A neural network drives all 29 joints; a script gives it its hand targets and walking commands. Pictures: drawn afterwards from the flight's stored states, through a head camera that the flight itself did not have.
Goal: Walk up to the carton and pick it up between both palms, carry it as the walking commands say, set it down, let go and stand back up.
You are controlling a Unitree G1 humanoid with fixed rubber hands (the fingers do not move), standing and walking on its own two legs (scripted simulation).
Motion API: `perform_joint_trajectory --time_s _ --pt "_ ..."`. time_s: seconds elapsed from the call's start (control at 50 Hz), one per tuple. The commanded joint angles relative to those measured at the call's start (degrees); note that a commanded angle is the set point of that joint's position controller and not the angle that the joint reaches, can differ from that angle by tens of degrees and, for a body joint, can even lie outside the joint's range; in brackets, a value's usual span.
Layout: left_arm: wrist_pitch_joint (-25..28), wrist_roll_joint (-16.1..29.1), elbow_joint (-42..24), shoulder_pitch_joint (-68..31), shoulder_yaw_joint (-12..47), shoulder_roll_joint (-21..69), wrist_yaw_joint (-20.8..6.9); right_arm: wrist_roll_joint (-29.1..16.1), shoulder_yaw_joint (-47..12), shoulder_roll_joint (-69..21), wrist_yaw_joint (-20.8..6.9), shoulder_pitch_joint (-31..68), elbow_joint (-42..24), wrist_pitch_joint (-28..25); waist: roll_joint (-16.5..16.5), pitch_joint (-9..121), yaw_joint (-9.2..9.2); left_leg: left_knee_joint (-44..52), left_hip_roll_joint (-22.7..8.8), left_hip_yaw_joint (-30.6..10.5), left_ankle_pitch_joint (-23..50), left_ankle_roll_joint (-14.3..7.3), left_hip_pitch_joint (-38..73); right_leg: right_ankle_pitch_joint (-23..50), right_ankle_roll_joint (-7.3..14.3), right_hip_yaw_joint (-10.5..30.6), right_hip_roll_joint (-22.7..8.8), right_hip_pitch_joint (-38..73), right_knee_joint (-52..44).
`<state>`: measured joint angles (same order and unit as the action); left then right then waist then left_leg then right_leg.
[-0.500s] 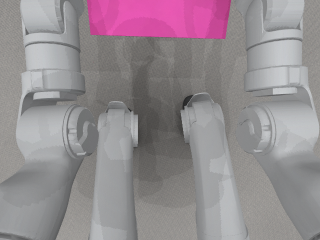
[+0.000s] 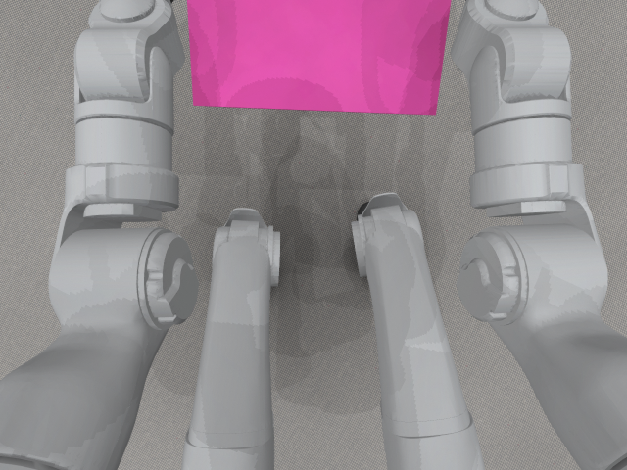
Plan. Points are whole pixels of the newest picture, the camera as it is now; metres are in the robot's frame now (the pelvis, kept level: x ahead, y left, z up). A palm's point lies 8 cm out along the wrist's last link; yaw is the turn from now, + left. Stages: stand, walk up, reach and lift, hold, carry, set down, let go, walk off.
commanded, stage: reach and lift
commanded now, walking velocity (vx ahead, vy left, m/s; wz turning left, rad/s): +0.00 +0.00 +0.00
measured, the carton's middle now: out of the picture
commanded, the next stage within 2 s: none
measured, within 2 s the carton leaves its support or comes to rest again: neither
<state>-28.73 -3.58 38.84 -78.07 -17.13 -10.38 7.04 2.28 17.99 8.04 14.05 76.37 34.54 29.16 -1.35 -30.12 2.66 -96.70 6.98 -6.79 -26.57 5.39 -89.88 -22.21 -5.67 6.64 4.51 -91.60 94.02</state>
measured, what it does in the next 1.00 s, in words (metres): rises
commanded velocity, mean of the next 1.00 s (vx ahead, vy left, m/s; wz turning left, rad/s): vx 0.00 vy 0.00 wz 0.00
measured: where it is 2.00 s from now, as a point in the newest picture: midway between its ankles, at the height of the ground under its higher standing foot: (316, 275)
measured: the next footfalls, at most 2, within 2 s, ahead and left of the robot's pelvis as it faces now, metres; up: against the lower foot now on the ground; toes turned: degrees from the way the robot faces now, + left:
none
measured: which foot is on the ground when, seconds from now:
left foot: down 0.00-1.00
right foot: down 0.00-1.00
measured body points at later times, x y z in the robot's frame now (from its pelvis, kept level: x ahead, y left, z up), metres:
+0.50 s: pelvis +0.01 +0.00 +0.06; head +0.30 -0.02 +0.39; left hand +0.54 +0.12 -0.02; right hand +0.52 -0.18 -0.01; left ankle +0.15 +0.14 -0.49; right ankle +0.17 -0.14 -0.49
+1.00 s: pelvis +0.01 +0.00 +0.11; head +0.26 -0.02 +0.48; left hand +0.51 +0.13 +0.06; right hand +0.49 -0.17 +0.06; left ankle +0.15 +0.14 -0.49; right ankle +0.17 -0.15 -0.49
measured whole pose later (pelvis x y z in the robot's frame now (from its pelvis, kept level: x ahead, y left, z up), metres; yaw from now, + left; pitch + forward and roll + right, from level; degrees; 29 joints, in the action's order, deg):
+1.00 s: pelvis +0.01 +0.00 +0.11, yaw +0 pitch +7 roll +0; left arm -27.6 -4.3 36.1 -61.2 -16.7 -5.4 7.6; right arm 3.0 14.7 2.9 15.8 60.1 32.5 27.6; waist -1.0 -29.9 2.9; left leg -73.2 5.8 -8.0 -22.4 4.1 -57.7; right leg -18.5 -4.7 7.7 4.1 -59.3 70.9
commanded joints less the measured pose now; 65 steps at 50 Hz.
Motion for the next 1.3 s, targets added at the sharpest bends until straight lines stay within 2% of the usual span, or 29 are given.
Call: perform_joint_trajectory --time_s 0.0,0.02,0.1,0.12,0.14,0.16,0.18,0.32,0.4,0.44,0.46,0.54,0.58,0.68,0.78,0.82,0.84,0.88,0.9,0.92,0.94,0.96,1.0,1.06,1.08,1.1,1.12,1.16,1.28 --pt "4.27 14.65 -13.43 -47.58 32.58 68.4 -17.63 -15.0 -35.03 -63.85 -24.84 50.49 -12.08 -3.16 0.6 149.77 1.46 14.11 3.31 12.27 6.92 -2.64 37.95 8.38 2.66 -13.07 3.86 47.69 -10.89" --pt "4.19 14.7 -12.27 -46.09 31.84 68.53 -17.9 -15.45 -36.32 -64.08 -24.5 51.33 -12.35 -3.14 1.56 148.1 -0.74 14.01 3.4 12.49 8.28 -2.6 36.59 8.7 2.58 -12.4 3.68 49.81 -11.64" --pt "4.4 14.31 -11.87 -45.9 32.89 69.82 -18.55 -12.72 -33.01 -66.03 -25.21 45.02 -6.98 -3.27 1.1 144.37 2.26 16.71 2.86 10.95 6.41 -2.85 39.44 6.65 2.79 -13.34 3.6 46.55 -12.91" --pt "4.36 13.62 -13.33 -47.59 32.03 68.95 -18.68 -13.97 -33.34 -64.55 -25.17 47.74 -10.05 -3.48 -2.32 148.91 0.72 16.3 2.98 12.1 6.93 -2.8 41.3 7.37 2.77 -12.65 3.33 49.31 -13.4" --pt "4.7 14.99 -16.75 -46.15 33.71 68.65 -18.36 -15.3 -36.64 -67.9 -24.71 46.64 -12.63 -3.04 0.46 153.23 -0.73 16.09 3.33 12.62 10.58 -2.75 42.27 10.6 2.15 -11.89 3.75 53.93 -14.44" --pt "4.3 15.57 -16.14 -46.76 34.58 69.57 -18.11 -15.15 -34.92 -65.06 -25.04 45.74 -10.87 -3.65 -0.8 151.74 1.27 17.88 3.29 10.87 9.97 -2.47 44.17 9.86 2.78 -12.62 3.71 52.49 -13.94" --pt "4.94 14.77 -17.9 -49.72 33.93 68.6 -18.1 -15.48 -35.13 -68.82 -24.92 46.52 -9.49 -2.87 -1.07 151.22 -0.62 17.08 3.3 11.97 7.66 -2.53 43.74 7.34 3.07 -11.52 3.61 52.55 -15.02" --pt "4.12 14.77 -14.34 -42.73 34.2 70.19 -18.11 -16.01 -37.08 -67.45 -24.23 46.29 -13.95 -3.7 0.84 148.41 -0.57 20.56 3.42 11.1 6.32 -3.53 44.73 7.18 3.07 -10.57 3.65 57.27 -18.19" --pt "4.81 13.74 -13.33 -41.9 33.15 71.09 -18.24 -12.38 -33.66 -66.38 -24.72 39.68 -8.77 -4.06 -1.09 143.0 1.7 22.75 2.69 9.65 6.06 -2.57 46.3 6.27 3.77 -10.66 3.62 55.15 -20.05" --pt "5.95 12.79 -14.64 -41.23 32.41 69.46 -18.6 -14.16 -35.47 -70.31 -24.58 37.71 -8.02 -4.36 -0.39 141.75 -1.49 22.87 3.05 10.92 6.31 -3.31 44.24 7.2 2.5 -10.09 3.67 57.26 -20.95" --pt "5.99 13.48 -15.5 -41.65 34.28 69.73 -18.54 -13.07 -33.72 -69.81 -24.69 36.3 -6.55 -4.64 -1.66 140.24 0.97 24.65 2.45 9.89 6.91 -2.83 45.24 7.99 2.94 -10.59 3.78 55.6 -21.09" --pt "5.39 15.21 -19.19 -39.16 37.34 71.07 -17.7 -15.02 -39.41 -68.24 -24.14 39.45 -16.15 -4.24 1.24 151.67 1.03 24.86 3.51 9.87 11.08 -3.22 52.76 12.14 2.74 -11.24 4.11 62.8 -21.67" --pt "6.03 13.46 -15.63 -36.72 35.98 71.12 -17.99 -14.08 -38.97 -70.89 -23.68 35.52 -10.7 -4.29 0.25 142.31 -0.55 25.87 3.54 9.71 10.01 -3.4 48.62 10.83 2.24 -9.91 3.43 61.6 -22.76" --pt "5.89 14.66 -17.69 -34.39 38.74 72.23 -18.05 -14.35 -40.4 -69.3 -24.27 34.13 -15.74 -5.09 2.27 143.93 1.23 29.19 2.88 7.78 13.02 -3.04 55.39 13.26 2.56 -10.8 4.21 62.92 -24.63" --pt "6.12 14.18 -17.51 -31.67 37.82 70.76 -17.79 -15.47 -42.56 -68.99 -23.86 32.63 -16.45 -5.0 -0.48 143.17 -1.87 30.39 2.71 8.41 13.18 -3.48 56.13 13.93 3.14 -8.32 3.35 68.05 -27.85" --pt "6.0 15.24 -20.97 -34.66 38.52 71.46 -17.42 -15.08 -41.29 -69.03 -24.04 32.79 -14.58 -4.49 -1.96 140.97 -0.78 32.69 2.91 7.6 11.21 -3.14 56.92 12.24 3.43 -8.2 2.82 67.44 -28.97" --pt "6.52 13.62 -18.75 -36.08 36.89 70.55 -17.77 -12.28 -38.13 -68.27 -24.41 29.29 -9.16 -4.23 0.56 134.93 2.24 32.99 2.3 7.53 6.96 -3.42 55.14 7.68 3.55 -8.82 3.48 64.57 -30.19" --pt "6.44 15.97 -22.56 -35.56 39.53 70.76 -17.82 -13.38 -39.31 -70.13 -24.33 27.35 -11.51 -3.92 1.68 139.13 2.12 34.77 2.43 7.17 10.56 -3.27 59.35 11.11 3.28 -9.21 3.43 69.37 -31.84" --pt "6.09 14.29 -23.19 -34.82 39.3 70.07 -18.12 -13.86 -40.12 -71.23 -24.15 27.96 -13.33 -4.24 -1.81 140.69 0.23 34.15 2.5 8.29 11.24 -3.14 58.68 12.66 3.52 -8.09 3.01 71.42 -31.65" --pt "6.05 14.63 -19.31 -34.59 38.82 70.81 -18.46 -13.44 -39.68 -70.13 -24.25 28.48 -10.94 -4.2 -0.16 138.88 2.36 34.27 2.26 7.51 9.11 -2.97 58.82 10.21 3.56 -8.2 3.43 70.34 -32.16" --pt "5.65 13.65 -17.7 -30.42 37.26 72.08 -18.81 -14.24 -41.29 -70.87 -24.17 29.66 -13.64 -4.3 -1.69 139.03 -0.59 35.06 2.82 8.15 8.72 -3.48 57.6 9.91 3.61 -7.12 3.3 73.01 -32.91" --pt "5.62 11.79 -10.54 -28.31 34.04 69.89 -19.21 -12.23 -38.63 -69.33 -24.34 30.9 -9.57 -4.23 1.49 127.65 0.43 37.5 1.2 7.12 3.44 -4.29 53.84 5.07 2.68 -7.88 2.93 67.6 -33.81" --pt "5.83 12.03 -12.47 -29.61 35.6 71.74 -19.57 -13.59 -41.15 -71.86 -24.66 33.32 -14.81 -5.27 1.62 133.85 -0.26 38.32 1.92 7.64 4.56 -4.15 55.57 6.07 2.88 -7.81 3.26 72.9 -35.01" --pt "6.6 12.28 -14.82 -33.03 34.65 72.51 -19.69 -12.19 -37.91 -73.44 -25.44 29.53 -7.08 -4.45 -1.45 129.14 -1.17 39.8 1.02 6.95 3.17 -3.92 57.36 3.56 4.22 -7.14 2.35 70.74 -36.2" --pt "6.57 12.23 -13.41 -30.91 34.02 74.41 -19.83 -11.13 -37.28 -73.52 -25.76 26.58 -6.23 -4.63 2.23 127.95 0.8 41.93 1.06 6.25 3.77 -4.04 58.14 3.81 3.7 -7.71 2.75 70.44 -38.53" --pt "6.65 12.0 -14.94 -32.87 34.75 73.78 -20.13 -10.81 -36.51 -71.93 -25.92 26.5 -6.0 -4.83 -2.8 129.22 0.42 41.37 1.05 7.2 3.97 -2.95 59.46 3.67 4.23 -7.51 2.74 70.63 -38.13" --pt "6.46 13.0 -17.63 -32.26 35.66 74.37 -20.26 -12.57 -40.14 -73.4 -25.26 31.77 -15.16 -5.59 -0.39 138.42 -0.44 40.61 1.72 7.34 9.94 -3.13 61.93 10.43 4.2 -7.55 3.09 78.18 -38.31" --pt "6.65 11.18 -13.94 -28.26 33.36 72.22 -21.08 -11.34 -39.03 -74.47 -25.37 28.51 -10.96 -4.93 2.01 131.72 -1.7 42.48 1.83 7.31 7.56 -4.35 58.01 9.36 2.74 -6.97 2.41 79.81 -39.42" --pt "7.01 11.13 -18.02 -29.9 35.78 71.86 -21.26 -9.99 -38.54 -75.63 -26.27 22.88 -9.43 -4.12 0.67 129.58 0.07 46.32 0.92 7.14 8.59 -4.44 62.62 11.48 3.48 -7.18 2.31 78.87 -43.28"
